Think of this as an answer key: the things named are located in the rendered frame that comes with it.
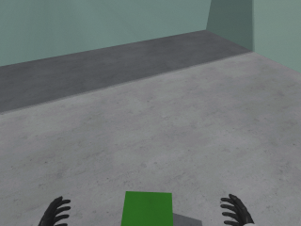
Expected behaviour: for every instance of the right robot hand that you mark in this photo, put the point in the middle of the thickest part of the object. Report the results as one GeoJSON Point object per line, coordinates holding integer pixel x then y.
{"type": "Point", "coordinates": [241, 214]}

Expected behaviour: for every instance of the carton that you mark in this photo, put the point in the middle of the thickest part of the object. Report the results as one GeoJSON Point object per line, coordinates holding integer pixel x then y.
{"type": "Point", "coordinates": [142, 208]}

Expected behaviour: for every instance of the left robot hand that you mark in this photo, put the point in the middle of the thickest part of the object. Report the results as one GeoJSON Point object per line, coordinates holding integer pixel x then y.
{"type": "Point", "coordinates": [49, 218]}

